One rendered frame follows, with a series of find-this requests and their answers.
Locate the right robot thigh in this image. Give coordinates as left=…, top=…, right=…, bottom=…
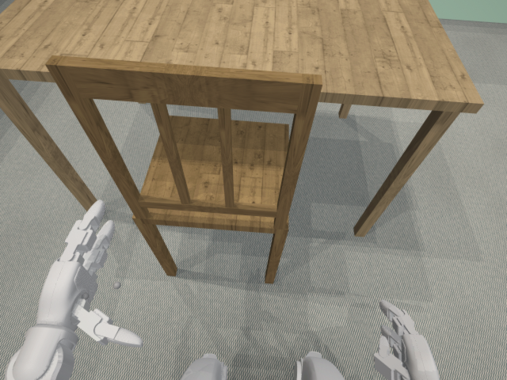
left=293, top=356, right=345, bottom=380

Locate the left robot forearm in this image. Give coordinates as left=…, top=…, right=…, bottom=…
left=5, top=325, right=78, bottom=380

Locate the robot thigh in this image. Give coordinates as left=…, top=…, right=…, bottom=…
left=293, top=356, right=345, bottom=380
left=180, top=358, right=227, bottom=380

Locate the left robot thigh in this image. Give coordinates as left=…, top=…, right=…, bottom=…
left=180, top=358, right=227, bottom=380

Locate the chair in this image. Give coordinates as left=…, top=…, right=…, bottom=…
left=45, top=55, right=322, bottom=284

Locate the robot left hand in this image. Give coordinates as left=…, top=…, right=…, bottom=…
left=36, top=199, right=143, bottom=348

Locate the robot right hand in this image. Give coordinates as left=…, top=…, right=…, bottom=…
left=374, top=300, right=440, bottom=380

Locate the table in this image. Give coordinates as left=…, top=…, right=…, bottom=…
left=0, top=0, right=484, bottom=237

